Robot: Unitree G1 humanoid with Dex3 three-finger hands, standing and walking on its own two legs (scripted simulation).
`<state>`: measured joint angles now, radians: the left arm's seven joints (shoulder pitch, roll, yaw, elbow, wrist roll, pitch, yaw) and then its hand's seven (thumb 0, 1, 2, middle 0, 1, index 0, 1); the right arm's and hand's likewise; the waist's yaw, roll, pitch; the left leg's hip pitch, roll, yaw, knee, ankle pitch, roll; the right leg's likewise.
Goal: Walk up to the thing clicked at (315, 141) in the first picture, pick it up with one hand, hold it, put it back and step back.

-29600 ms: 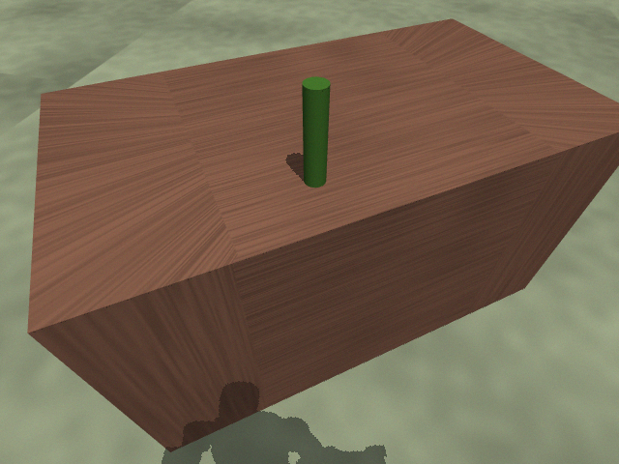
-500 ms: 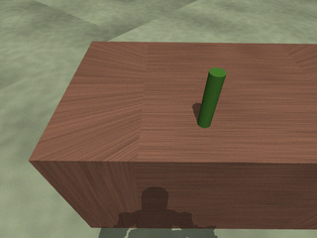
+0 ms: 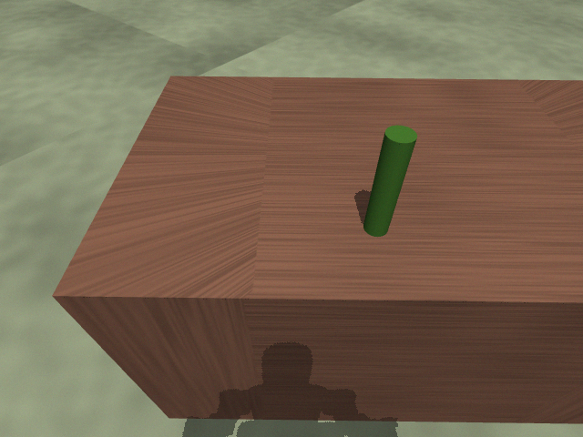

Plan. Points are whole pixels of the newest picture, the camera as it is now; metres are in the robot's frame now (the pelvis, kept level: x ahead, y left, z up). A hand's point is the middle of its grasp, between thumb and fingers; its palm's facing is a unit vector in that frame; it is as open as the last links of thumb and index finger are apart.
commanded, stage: stand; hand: right
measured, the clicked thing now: (386, 186) +0.51 -0.14 +0.07
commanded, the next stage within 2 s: none
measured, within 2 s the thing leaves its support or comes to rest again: neither
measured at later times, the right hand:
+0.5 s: hand out of the picture +0.07 -0.25 -0.16, palm faces -0.06 +0.94 -0.34, open 8.1 cm
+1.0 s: hand out of the picture +0.08 -0.25 -0.16, palm faces -0.07 +0.94 -0.34, open 7.4 cm
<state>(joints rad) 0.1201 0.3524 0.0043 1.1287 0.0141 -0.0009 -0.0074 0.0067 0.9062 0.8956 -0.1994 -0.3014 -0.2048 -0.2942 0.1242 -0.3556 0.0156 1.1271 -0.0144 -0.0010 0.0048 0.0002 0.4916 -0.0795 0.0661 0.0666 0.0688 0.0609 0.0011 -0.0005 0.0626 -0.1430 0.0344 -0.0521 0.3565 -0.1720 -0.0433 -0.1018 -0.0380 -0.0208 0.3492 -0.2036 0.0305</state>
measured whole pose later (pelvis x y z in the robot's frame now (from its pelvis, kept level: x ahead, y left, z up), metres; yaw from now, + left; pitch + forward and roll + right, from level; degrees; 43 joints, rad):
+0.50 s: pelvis +0.00 +0.00 +0.00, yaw +1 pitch -2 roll +0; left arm 0.13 0.35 0.01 1.12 0.01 0.00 -0.01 0.01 0.91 0.89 -0.20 -0.30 -0.21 -0.30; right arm 0.13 -0.35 0.01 1.12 -0.01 0.00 0.01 0.01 -0.76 -0.87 0.20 0.30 0.21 0.29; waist 0.00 0.00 0.06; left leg -0.15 0.04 -0.07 0.35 -0.17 -0.05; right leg -0.10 -0.04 -0.03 0.34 -0.20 0.03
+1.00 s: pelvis +0.01 +0.00 +0.00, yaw +1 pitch -2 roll +0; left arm 0.12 0.35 0.01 1.12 0.01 0.00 -0.01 0.01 0.91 0.89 -0.20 -0.30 -0.20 -0.30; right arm 0.12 -0.35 0.02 1.11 -0.01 0.00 0.01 0.01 -0.90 -0.90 0.20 0.30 0.21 0.30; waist 0.00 0.01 0.06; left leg -0.14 0.03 -0.07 0.35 -0.18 -0.05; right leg -0.09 -0.04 -0.04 0.35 -0.21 0.03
